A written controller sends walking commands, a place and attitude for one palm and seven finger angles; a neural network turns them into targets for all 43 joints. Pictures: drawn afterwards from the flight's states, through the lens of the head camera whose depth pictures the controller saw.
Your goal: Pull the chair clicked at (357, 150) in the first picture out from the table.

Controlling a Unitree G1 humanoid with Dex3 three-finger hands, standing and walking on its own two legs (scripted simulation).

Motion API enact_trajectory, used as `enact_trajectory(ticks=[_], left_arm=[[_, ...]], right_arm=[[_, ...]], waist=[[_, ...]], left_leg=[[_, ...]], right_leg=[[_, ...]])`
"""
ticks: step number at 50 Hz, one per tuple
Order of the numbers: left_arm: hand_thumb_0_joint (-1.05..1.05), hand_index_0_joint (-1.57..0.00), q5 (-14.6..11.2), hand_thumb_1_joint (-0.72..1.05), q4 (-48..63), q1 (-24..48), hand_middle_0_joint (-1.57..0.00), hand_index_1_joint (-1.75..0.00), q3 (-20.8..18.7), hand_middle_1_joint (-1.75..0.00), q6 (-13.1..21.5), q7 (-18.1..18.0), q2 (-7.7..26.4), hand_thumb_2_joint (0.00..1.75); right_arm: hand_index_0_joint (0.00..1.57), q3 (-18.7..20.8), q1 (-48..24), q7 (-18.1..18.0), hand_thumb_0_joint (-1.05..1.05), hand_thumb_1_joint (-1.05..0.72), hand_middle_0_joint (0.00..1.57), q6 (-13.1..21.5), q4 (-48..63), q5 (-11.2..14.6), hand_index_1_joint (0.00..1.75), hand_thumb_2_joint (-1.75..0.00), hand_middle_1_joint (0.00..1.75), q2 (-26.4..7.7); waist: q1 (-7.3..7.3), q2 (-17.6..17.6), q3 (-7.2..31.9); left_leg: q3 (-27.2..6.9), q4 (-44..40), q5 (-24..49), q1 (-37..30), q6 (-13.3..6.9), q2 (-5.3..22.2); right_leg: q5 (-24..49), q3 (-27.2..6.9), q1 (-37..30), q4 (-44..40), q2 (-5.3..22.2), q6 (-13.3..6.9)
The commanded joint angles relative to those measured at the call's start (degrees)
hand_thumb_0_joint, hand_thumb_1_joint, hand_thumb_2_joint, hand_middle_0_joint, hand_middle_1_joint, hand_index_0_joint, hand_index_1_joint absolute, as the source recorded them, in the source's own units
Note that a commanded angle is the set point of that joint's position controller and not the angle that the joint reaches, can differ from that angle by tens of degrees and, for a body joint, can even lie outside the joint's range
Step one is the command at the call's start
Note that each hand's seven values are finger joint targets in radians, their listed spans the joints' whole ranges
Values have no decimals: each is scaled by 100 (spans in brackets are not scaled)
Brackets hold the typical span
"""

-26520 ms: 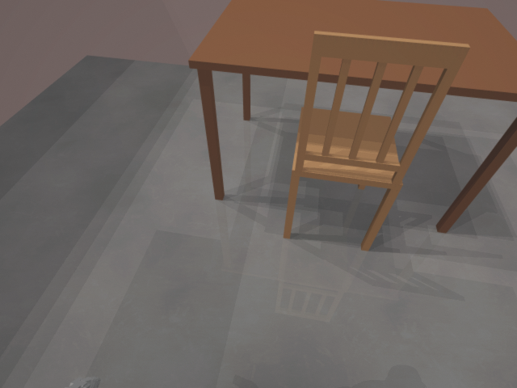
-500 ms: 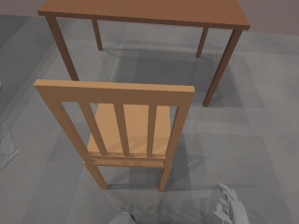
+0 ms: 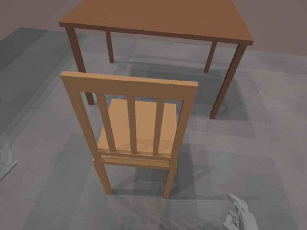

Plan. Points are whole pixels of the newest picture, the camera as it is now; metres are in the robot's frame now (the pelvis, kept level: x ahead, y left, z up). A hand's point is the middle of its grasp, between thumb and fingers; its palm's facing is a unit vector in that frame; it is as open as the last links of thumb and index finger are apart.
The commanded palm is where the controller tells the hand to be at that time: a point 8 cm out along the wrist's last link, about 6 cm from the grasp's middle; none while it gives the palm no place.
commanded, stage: stop stepping back and stand still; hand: left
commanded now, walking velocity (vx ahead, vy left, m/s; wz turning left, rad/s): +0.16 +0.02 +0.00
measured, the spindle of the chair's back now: (132, 128) +0.46 +0.11 -0.07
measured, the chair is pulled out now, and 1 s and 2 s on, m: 0.58 0.58 0.58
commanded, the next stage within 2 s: let the arm hang, fingers relaxed in 0.88 s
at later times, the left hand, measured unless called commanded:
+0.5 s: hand (23, 150) +0.22 +0.27 +0.16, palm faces +0.41 -0.77 -0.49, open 7.4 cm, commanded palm +0.16 +0.30 +0.18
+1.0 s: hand (29, 140) +0.25 +0.28 +0.15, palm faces +0.38 -0.80 -0.47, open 7.4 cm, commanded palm none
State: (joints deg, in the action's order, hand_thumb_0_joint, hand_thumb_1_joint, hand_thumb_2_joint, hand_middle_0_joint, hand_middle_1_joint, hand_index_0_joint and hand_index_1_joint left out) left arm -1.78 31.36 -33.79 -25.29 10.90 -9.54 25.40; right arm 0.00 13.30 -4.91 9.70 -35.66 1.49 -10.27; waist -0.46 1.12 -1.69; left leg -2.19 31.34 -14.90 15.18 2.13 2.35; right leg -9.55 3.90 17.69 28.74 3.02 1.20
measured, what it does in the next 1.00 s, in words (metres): stands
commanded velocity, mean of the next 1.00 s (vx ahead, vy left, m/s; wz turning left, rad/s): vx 0.01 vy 0.00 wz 0.00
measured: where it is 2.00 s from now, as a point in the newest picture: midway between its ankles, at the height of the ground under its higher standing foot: outside the picture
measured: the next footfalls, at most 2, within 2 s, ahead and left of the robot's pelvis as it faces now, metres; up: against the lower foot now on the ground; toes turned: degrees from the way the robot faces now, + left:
none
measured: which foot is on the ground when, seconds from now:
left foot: down 0.00-1.00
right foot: down 0.00-1.00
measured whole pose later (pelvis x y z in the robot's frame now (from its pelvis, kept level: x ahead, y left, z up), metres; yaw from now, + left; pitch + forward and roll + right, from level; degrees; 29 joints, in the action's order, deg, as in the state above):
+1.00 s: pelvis +0.05 +0.02 +0.01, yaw +0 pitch +0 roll -1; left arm -1.4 24.0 -30.8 -21.2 10.9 -8.1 22.8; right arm 0.7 10.6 -3.2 8.0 -37.2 1.0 -10.6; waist -0.3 -0.1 -1.5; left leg -1.8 26.4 -16.0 9.9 1.0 1.7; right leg -9.7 2.3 12.0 22.5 2.7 2.3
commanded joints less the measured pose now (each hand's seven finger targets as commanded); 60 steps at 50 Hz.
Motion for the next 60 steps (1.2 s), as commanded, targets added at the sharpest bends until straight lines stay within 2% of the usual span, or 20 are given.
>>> enact_trajectory(ticks=[1, 4, 8, 9, 13, 16, 25, 29, 33, 35, 41, 48, 49, 50, 51, 53, 55, 57, 59, 60], left_arm=[[0, -20, 39, 90, 553, 679, -20, -30, -403, -30, 283, -109, 649, 90], [0, -20, 56, 90, 562, 991, -20, -30, -345, -30, 235, -94, 781, 90], [0, -20, 91, 90, 698, 1021, -20, -30, -390, -30, 222, -120, 785, 90], [0, -20, 84, 90, 712, 959, -20, -30, -514, -30, 229, -133, 958, 90], [0, -20, 80, 90, 730, 653, -20, -30, -570, -30, 285, -145, 856, 90], [0, -20, 93, 90, 647, 477, -20, -30, -580, -30, 334, -143, 844, 90], [0, -20, 47, 90, 731, 314, -20, -30, -523, -30, 425, -113, 755, 90], [0, -20, 24, 90, 791, 290, -20, -30, -611, -30, 434, -99, 875, 90], [0, -20, -20, 90, 847, 161, -20, -30, -595, -30, 432, -77, 789, 90], [0, -20, -38, 90, 811, 161, -20, -30, -543, -30, 402, -69, 736, 90], [0, -20, -72, 90, 652, 222, -20, -30, -533, -30, 314, -59, 719, 90], [0, -20, -63, 90, 807, 349, -20, -30, -493, -30, 273, -71, 744, 90], [0, -20, 437, 90, -3718, 859, -20, -30, 2188, -30, -426, 713, -301, 90], [0, -20, 391, 90, -3848, 841, -20, -30, 1877, -30, -931, 888, -567, 90], [0, -20, 388, 90, -4039, 926, -20, -30, 1961, -30, -1050, 903, -690, 90], [0, -20, 362, 90, -4686, 1302, -20, -30, 2079, -30, -1094, 890, -707, 90], [0, -20, 380, 90, -5366, 1591, -20, -30, 2148, -30, -1120, 874, -629, 90], [0, -20, 358, 90, -6068, 1712, -20, -30, 2220, -30, -1163, 855, -590, 90], [0, -20, 328, 90, -6729, 1688, -20, -30, 2316, -30, -1188, 844, -540, 90], [0, -20, 314, 90, -7038, 1668, -20, -30, 2347, -30, -1180, 835, -535, 90]], right_arm=[[20, 223, -393, -89, 0, -90, 20, 300, 733, -24, 30, -90, 30, -853], [20, 205, -397, -93, 0, -90, 20, 268, 658, -47, 30, -90, 30, -826], [20, 174, -405, -83, 0, -90, 20, 248, 686, -112, 30, -90, 30, -804], [20, 182, -430, -92, 0, -90, 20, 243, 678, -81, 30, -90, 30, -791], [20, 185, -451, -80, 0, -90, 20, 230, 727, -104, 30, -90, 30, -770], [20, 207, -440, -80, 0, -90, 20, 237, 758, -70, 30, -90, 30, -791], [20, 279, -440, -54, 0, -90, 20, 311, 677, -34, 30, -90, 30, -825], [20, 321, -485, -45, 0, -90, 20, 301, 636, -9, 30, -90, 30, -815], [20, 319, -508, -22, 0, -90, 20, 213, 685, -42, 30, -90, 30, -788], [20, 314, -502, -23, 0, -90, 20, 162, 677, -33, 30, -90, 30, -775], [20, 296, -547, -20, 0, -90, 20, 6, 722, -39, 30, -90, 30, -761], [20, 276, -615, -29, 0, -90, 20, -65, 801, -50, 30, -90, 30, -772], [20, 535, -716, 493, 0, -90, 20, 344, -557, -54, 30, -90, 30, -1302], [20, 476, -269, 538, 0, -90, 20, -213, -536, -103, 30, -90, 30, -1205], [20, 390, -212, 531, 0, -90, 20, -409, -435, -130, 30, -90, 30, -938], [20, 264, -249, 531, 0, -90, 20, -616, -369, -237, 30, -90, 30, -899], [20, 231, -91, 529, 0, -90, 20, -749, -477, -277, 30, -90, 30, -895], [20, 178, -39, 496, 0, -90, 20, -816, -665, -269, 30, -90, 30, -922], [20, 138, -52, 469, 0, -90, 20, -839, -894, -256, 30, -90, 30, -928], [20, 103, 3, 453, 0, -90, 20, -838, -1030, -250, 30, -90, 30, -866]], waist=[[124, -604, -44], [140, -85, -32], [123, -15, 192], [111, -121, 130], [105, -286, 255], [113, -450, 171], [123, -553, 486], [114, -641, 582], [122, -519, 746], [143, -600, 699], [145, -379, 591], [129, -505, 613], [441, -362, 19], [173, -295, 604], [151, -116, 768], [75, 190, 495], [67, 680, 513], [27, 472, 544], [-39, -384, 360], [-26, -644, 352]], left_leg=[[-276, -1213, -2035, 1028, -421, 321], [-147, -785, -1342, 475, -420, 156], [-139, -753, -1281, 299, -414, 107], [-140, -857, -1262, 340, -419, 131], [-223, -1004, -1026, 412, -427, 171], [-266, -1202, -1239, 574, -413, 223], [-226, -1187, 130, 248, -375, 298], [-197, -1134, 830, 68, -350, 355], [-179, -1006, 1569, -194, -292, 375], [-143, -1024, 1559, -205, -270, 362], [-134, -1033, 1425, -189, -271, 351], [-134, -1103, 1201, -226, -304, 356], [-119, -256, 2524, -253, -243, 282], [-231, -241, 3082, -138, -246, 294], [-339, -275, 2554, -167, -296, 320], [-633, -453, 1698, 292, -465, 349], [-541, -432, 1457, 236, -449, 190], [-518, -528, 1572, 80, -426, 131], [-428, -648, 1573, 36, -408, 95], [-390, -695, 1484, 59, -389, 119]], right_leg=[[-1792, -627, -437, -857, 102, -70], [-1711, -823, -102, -1298, 252, -139], [-1988, -899, -156, -1387, 342, -168], [-1964, -849, -181, -1422, 332, -152], [-1516, -796, -536, -1275, 289, -142], [-1626, -744, -586, -1261, 245, -121], [140, -564, -1173, -837, 206, -134], [899, -458, -1357, -689, 235, -128], [1457, -435, -1458, -542, 235, -154], [1451, -463, -1435, -562, 240, -156], [1424, -499, -1413, -709, 252, -148], [1216, -523, -1443, -794, 247, -128], [1734, -95, -183, 68, 322, -257], [1681, -399, -434, 13, 422, -215], [1144, -269, -422, 29, 369, -252], [491, -321, -495, 25, 293, -194], [554, -428, -651, -16, 346, -298], [616, -485, -777, -58, 334, -300], [541, -514, -794, -152, 273, -303], [447, -536, -855, -181, 274, -289]])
